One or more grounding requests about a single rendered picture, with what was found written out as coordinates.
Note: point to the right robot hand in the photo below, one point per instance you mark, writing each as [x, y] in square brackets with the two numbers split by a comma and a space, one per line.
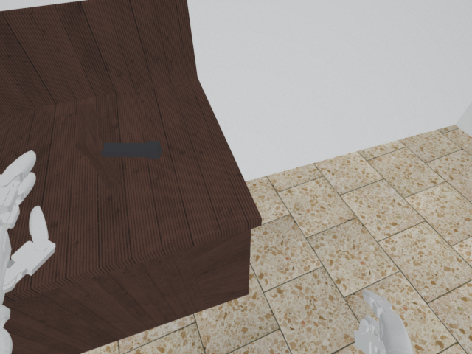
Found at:
[388, 334]

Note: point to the left robot hand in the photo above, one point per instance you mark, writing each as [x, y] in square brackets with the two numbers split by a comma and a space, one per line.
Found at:
[16, 183]

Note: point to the tap lever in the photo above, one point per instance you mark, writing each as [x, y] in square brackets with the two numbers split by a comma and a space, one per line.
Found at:
[151, 149]

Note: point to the counter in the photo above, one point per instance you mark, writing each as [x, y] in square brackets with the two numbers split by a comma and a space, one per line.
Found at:
[138, 242]

